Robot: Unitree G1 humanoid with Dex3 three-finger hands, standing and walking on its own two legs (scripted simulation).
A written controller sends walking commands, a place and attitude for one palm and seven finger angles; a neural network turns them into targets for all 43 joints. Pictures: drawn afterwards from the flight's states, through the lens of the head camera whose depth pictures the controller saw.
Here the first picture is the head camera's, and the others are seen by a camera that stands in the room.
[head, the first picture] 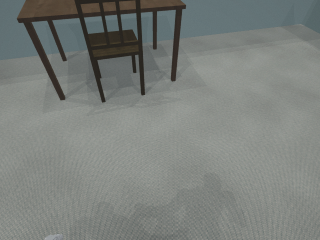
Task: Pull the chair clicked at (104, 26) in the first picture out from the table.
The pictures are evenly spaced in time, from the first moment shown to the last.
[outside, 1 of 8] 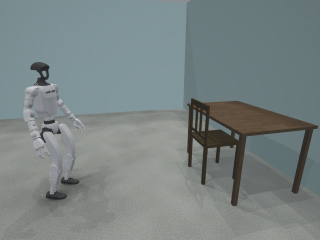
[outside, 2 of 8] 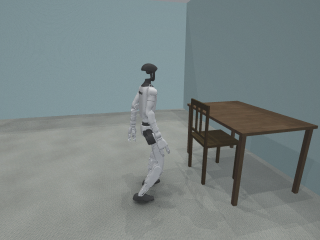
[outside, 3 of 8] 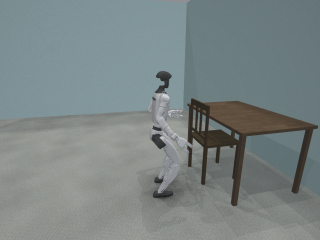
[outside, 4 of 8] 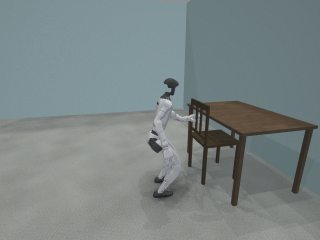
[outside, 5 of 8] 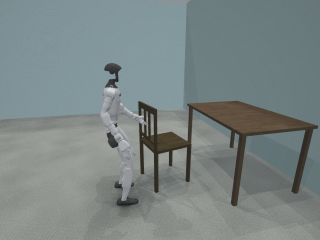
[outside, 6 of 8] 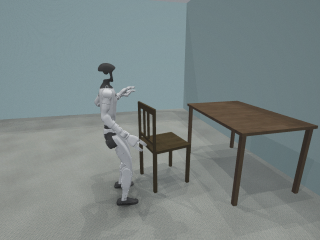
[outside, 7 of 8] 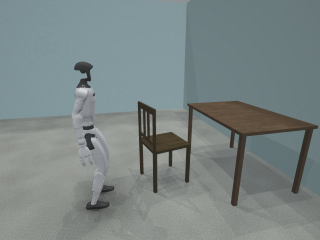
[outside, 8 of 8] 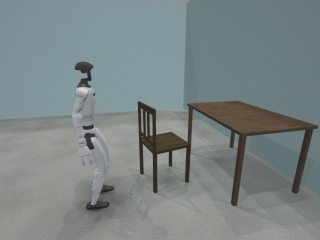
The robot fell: no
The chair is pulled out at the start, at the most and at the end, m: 0.00 0.60 0.59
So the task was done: yes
